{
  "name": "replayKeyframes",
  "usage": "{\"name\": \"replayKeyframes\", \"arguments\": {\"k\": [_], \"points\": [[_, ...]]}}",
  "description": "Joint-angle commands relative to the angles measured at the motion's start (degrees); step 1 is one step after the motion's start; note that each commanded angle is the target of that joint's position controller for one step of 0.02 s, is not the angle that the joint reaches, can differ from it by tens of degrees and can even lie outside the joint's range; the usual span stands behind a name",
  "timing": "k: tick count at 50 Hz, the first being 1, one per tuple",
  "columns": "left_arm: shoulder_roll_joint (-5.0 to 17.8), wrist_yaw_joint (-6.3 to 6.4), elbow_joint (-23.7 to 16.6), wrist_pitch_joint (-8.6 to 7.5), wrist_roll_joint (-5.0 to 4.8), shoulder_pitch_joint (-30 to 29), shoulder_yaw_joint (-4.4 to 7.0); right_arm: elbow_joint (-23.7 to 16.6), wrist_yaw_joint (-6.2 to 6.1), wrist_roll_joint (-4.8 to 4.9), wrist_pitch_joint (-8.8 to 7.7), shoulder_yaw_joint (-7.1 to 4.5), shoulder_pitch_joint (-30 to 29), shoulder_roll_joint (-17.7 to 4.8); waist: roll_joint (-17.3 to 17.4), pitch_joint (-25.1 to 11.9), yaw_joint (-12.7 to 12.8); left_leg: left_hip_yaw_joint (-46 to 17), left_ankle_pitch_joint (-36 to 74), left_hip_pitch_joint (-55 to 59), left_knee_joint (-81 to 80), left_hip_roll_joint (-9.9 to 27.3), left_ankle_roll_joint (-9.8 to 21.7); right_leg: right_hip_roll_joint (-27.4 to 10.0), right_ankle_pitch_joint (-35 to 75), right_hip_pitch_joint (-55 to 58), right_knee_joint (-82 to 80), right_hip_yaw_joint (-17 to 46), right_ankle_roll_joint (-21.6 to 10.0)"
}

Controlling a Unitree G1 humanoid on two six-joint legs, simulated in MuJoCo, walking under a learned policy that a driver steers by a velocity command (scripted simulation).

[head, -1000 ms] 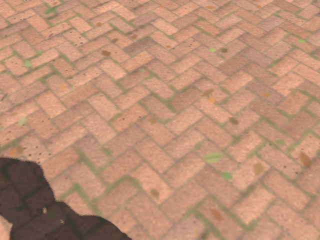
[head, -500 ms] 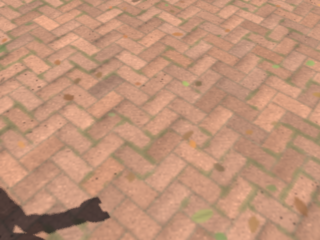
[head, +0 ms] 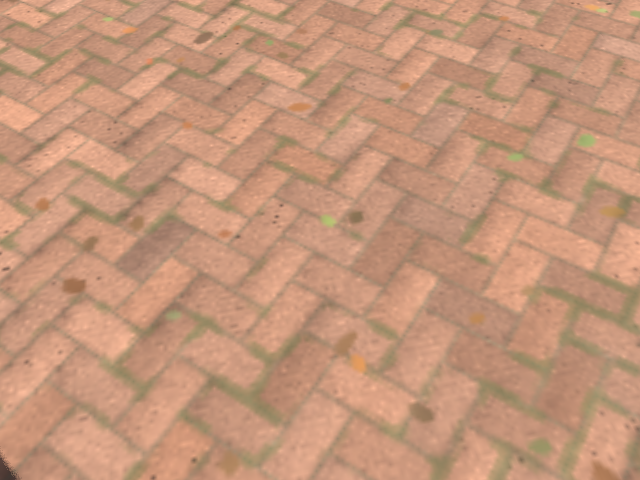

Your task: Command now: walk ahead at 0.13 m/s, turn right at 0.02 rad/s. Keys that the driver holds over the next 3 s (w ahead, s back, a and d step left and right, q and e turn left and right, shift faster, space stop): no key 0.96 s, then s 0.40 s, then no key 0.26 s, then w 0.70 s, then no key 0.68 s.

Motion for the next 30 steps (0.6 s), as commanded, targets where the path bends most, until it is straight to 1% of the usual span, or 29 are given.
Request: {"name": "replayKeyframes", "arguments": {"k": [1, 2, 3, 4, 5, 7, 9, 10, 12, 13, 14, 15, 16, 17, 18, 19, 20, 22, 25, 30], "points": [[6.4, 0.68, 0.7, 0.74, -1.29, 8.9, 1.42, -0.7, -0.47, -1.66, 1.75, -1.34, 4.3, -5.4, -5.1, -10.9, 3.3, -3.8, -4.8, -12.8, 15.4, 2.0, -0.5, -20.3, 37.1, 20.2, -9.7, 19.9, -12.4], [5.2, 1.21, 0.7, 0.87, -0.90, 6.5, 0.87, -0.7, -0.29, -1.99, 2.23, -1.24, 2.4, -4.5, -5.0, -7.2, 2.0, -4.1, -1.4, -11.4, 12.2, 3.4, -1.0, -17.8, 32.6, 14.8, -12.4, 16.7, -10.2], [4.8, 1.64, 1.0, 1.02, -0.74, 4.7, 0.64, -0.3, -0.13, -2.13, 2.84, -0.99, 2.8, -3.6, -5.9, -6.2, 0.4, -3.7, 1.1, -8.0, 8.5, 4.1, -1.7, -15.5, 29.0, 10.5, -14.0, 13.5, -8.3], [4.9, 1.70, 1.4, 1.05, -0.34, 4.3, 0.60, 0.9, -0.13, -2.14, 3.39, -0.72, 4.0, -2.7, -6.1, -6.6, -0.2, -2.5, 2.6, -5.0, 6.1, 3.5, -2.2, -14.0, 27.3, 8.7, -14.3, 11.6, -7.3], [5.1, 1.61, 1.9, 0.98, -0.12, 4.8, 0.63, 1.6, -0.27, -1.97, 3.83, -0.58, 4.6, -2.2, -5.8, -7.6, -0.3, -1.8, 3.0, -3.5, 3.3, 3.1, -2.4, -13.2, 24.9, 8.6, -14.5, 10.7, -6.9], [5.9, 1.44, 3.0, 1.07, -0.12, 5.6, 0.80, 2.3, -0.77, -1.70, 4.59, -0.44, 3.3, -2.1, -5.9, -8.1, 0.3, -1.1, 4.4, -2.3, -2.1, 3.1, -2.6, -12.7, 15.1, 8.3, -15.5, 10.9, -6.6], [6.6, 1.35, 3.9, 1.61, -0.16, 5.8, 1.06, 2.7, -1.07, -1.56, 5.09, -0.36, 1.4, -2.3, -6.7, -7.3, 1.0, -0.5, 7.6, -1.2, -6.4, 3.2, -2.4, -12.4, 1.8, 6.5, -17.2, 11.9, -5.9], [6.8, 1.33, 4.2, 2.03, -0.26, 5.5, 1.18, 3.0, -1.10, -1.61, 5.17, -0.29, 0.9, -2.3, -6.7, -6.5, 0.9, -0.1, 9.6, -0.1, -8.9, 3.2, -2.1, -12.0, -5.7, 5.0, -18.0, 12.4, -5.3], [6.9, 1.34, 4.7, 2.96, -0.88, 4.6, 1.34, 4.1, -1.06, -1.99, 4.93, -0.01, 1.3, -1.8, -5.4, -4.0, 0.1, 0.6, 15.6, 4.0, -16.5, 3.1, -1.1, -10.9, -18.7, 0.3, -18.9, 12.8, -2.7], [6.4, 1.32, 5.2, 3.27, -0.96, 5.6, 1.34, 4.0, -1.08, -2.39, 4.56, 0.12, 0.8, -2.5, -3.8, -2.2, 0.4, -1.8, 17.3, 4.8, -20.4, 4.8, -0.4, -10.3, -22.6, -1.7, -19.3, 13.1, -0.5], [6.0, 1.24, 5.6, 3.49, -0.97, 6.5, 1.42, 3.9, -1.18, -2.78, 3.96, 0.20, 0.9, -3.5, -2.1, -0.8, 1.1, -5.5, 15.2, 3.8, -24.2, 7.9, 0.3, -9.1, -22.1, -1.9, -18.0, 12.8, 1.3], [5.0, 1.13, 5.9, 3.92, -1.47, 7.8, 1.56, 4.2, -1.11, -1.91, 3.54, 0.00, -1.1, -4.9, 3.6, 2.5, 3.4, -8.0, 8.8, -5.4, -26.1, 8.7, 1.1, -5.4, -16.8, 2.1, -17.0, 9.2, 2.2], [4.7, 1.02, 6.9, 3.96, -1.18, 8.3, 1.45, 4.3, -1.01, -1.54, 2.92, 0.38, -2.1, -3.5, 5.0, 2.4, 3.7, -8.8, 6.3, -9.9, -28.7, 9.2, 0.8, -5.0, -10.4, 8.7, -14.1, 8.3, 2.1], [4.1, 0.97, 7.7, 3.83, -0.92, 9.5, 1.42, 4.5, -1.02, -1.31, 2.29, 0.58, -2.8, -3.0, 5.6, 1.1, 4.4, -8.8, 6.9, -11.5, -30.1, 9.3, 0.3, -4.9, -6.3, 13.0, -12.4, 7.9, 1.9], [4.0, 0.96, 8.5, 3.66, -0.82, 10.5, 1.37, 4.6, -1.13, -1.14, 1.97, 0.49, -3.3, -3.2, 5.2, 0.2, 4.9, -8.4, 8.2, -11.2, -30.6, 8.9, 0.0, -5.1, -4.2, 15.1, -11.7, 7.8, 1.8], [4.5, 0.96, 9.1, 3.48, -0.65, 10.8, 1.51, 4.7, -1.28, -1.00, 1.72, 0.53, -3.3, -3.2, 4.1, -0.4, 4.8, -7.9, 10.1, -10.1, -30.2, 8.6, -0.1, -5.4, -3.3, 15.5, -11.7, 8.1, 1.6], [4.3, 0.98, 9.6, 3.28, -0.55, 10.9, 1.42, 4.9, -1.33, -0.94, 1.62, 0.51, -2.7, -3.1, 2.9, -0.8, 4.5, -7.4, 11.9, -8.5, -29.5, 8.3, 0.0, -5.7, -3.1, 14.9, -12.0, 8.4, 1.5], [3.8, 1.12, 10.5, 3.13, -0.71, 10.7, 1.24, 5.6, -1.36, -1.03, 1.72, 0.61, -1.4, -2.4, 1.3, -0.6, 3.9, -6.8, 13.8, -6.3, -28.6, 8.0, 0.3, -5.9, -3.6, 13.2, -12.7, 8.5, 1.6], [3.3, 1.35, 11.7, 3.17, -0.79, 10.8, 1.02, 6.3, -1.40, -1.16, 1.89, 0.70, -0.2, -2.0, 0.3, -0.2, 3.4, -6.5, 14.7, -5.3, -28.2, 7.9, 0.7, -5.9, -3.6, 12.4, -13.0, 8.4, 2.0], [2.7, 1.64, 13.4, 3.22, -0.77, 11.9, 0.77, 7.0, -1.50, -1.10, 1.84, 0.85, 0.7, -1.6, -0.2, -0.3, 3.2, -6.2, 16.2, -4.6, -27.9, 7.9, 0.8, -6.0, -2.1, 12.9, -12.7, 8.4, 2.0]]}}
